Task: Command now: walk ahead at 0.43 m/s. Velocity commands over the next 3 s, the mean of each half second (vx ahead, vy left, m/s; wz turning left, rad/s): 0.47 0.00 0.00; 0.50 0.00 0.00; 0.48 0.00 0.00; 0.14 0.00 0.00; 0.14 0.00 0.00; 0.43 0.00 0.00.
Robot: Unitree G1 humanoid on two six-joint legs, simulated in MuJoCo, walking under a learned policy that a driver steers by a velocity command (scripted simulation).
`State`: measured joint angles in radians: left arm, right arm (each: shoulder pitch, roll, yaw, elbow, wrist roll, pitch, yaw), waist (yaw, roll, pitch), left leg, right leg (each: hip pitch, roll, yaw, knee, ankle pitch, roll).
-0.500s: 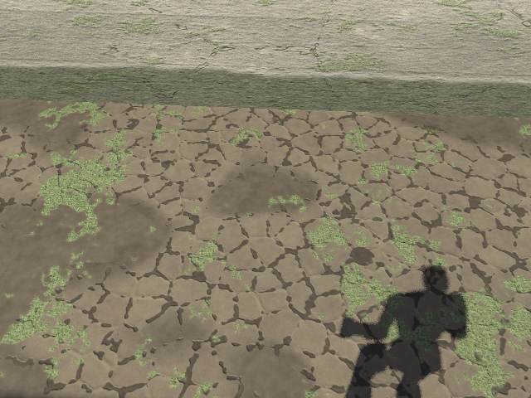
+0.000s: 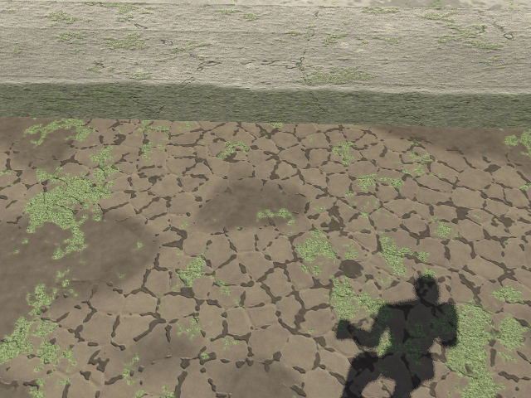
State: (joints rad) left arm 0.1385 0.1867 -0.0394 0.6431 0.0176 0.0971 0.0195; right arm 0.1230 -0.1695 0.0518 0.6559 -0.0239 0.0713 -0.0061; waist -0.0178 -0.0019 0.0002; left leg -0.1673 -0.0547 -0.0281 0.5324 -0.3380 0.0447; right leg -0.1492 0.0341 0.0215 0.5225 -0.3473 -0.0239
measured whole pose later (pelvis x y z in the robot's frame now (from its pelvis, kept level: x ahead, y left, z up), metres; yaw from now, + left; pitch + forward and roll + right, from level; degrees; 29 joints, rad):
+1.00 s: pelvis -0.01 +0.01 -0.01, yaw +0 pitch -2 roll +0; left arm 0.12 0.16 -0.05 0.62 0.03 0.07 0.01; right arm 0.12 -0.15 0.07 0.60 -0.02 0.06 -0.01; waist -0.01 0.00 -0.01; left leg -0.22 -0.06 -0.01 0.64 -0.39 0.06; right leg -0.20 0.03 0.03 0.63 -0.40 -0.01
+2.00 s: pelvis -0.01 +0.02 +0.01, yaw +0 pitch +0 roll +0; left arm 0.18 0.19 -0.03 0.71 0.02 0.07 0.02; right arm 0.17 -0.18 0.05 0.69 -0.01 0.06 -0.01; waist -0.01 -0.01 -0.01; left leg -0.14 -0.07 0.00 0.39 -0.24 0.07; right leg -0.14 0.00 0.04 0.40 -0.27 0.01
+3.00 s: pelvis -0.01 +0.00 -0.01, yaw -1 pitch -2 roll +0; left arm 0.12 0.15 -0.06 0.63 0.03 0.07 0.01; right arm 0.14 -0.15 0.07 0.62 -0.02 0.06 -0.01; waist -0.01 0.00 -0.01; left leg -0.20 -0.05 0.00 0.61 -0.37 0.05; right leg -0.19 0.04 0.04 0.60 -0.38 -0.02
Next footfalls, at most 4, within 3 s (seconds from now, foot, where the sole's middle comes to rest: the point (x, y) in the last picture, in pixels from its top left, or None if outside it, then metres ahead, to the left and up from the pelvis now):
none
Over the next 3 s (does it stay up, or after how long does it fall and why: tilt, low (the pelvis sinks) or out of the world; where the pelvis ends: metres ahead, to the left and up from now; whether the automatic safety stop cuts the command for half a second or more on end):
stays up -0.01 0.00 -0.01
